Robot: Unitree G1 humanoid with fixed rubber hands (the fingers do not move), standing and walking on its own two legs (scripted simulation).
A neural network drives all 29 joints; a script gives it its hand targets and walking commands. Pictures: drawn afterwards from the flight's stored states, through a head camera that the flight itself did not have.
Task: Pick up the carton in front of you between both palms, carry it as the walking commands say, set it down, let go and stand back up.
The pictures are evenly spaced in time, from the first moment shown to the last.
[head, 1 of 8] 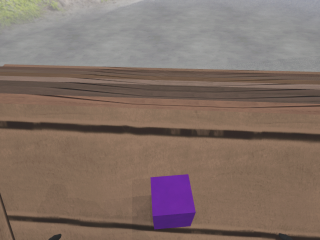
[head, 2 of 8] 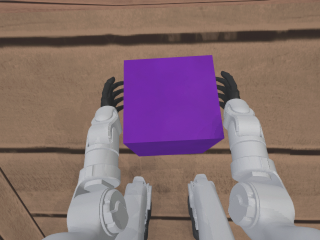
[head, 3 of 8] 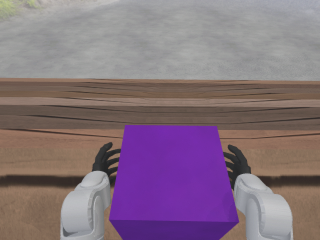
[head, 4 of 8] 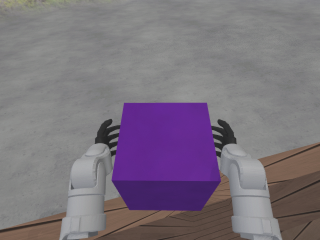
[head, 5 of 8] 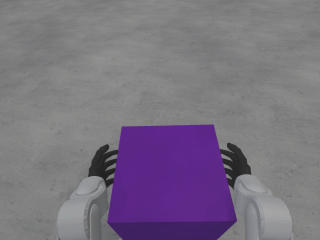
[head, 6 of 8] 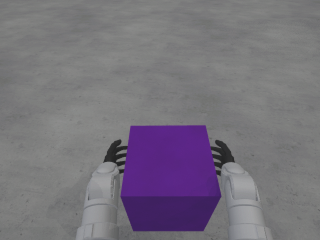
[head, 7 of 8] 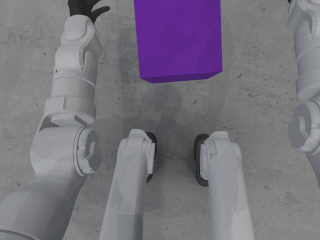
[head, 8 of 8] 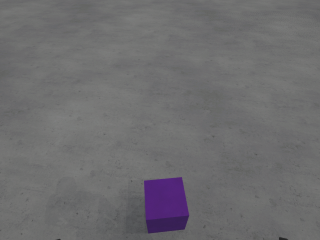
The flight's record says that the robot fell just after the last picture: no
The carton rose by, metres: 0.68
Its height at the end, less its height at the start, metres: -1.28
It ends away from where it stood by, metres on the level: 6.38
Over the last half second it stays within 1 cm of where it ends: yes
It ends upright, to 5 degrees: yes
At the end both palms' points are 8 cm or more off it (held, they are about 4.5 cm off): yes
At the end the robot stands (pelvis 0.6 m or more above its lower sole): yes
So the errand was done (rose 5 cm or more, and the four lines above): yes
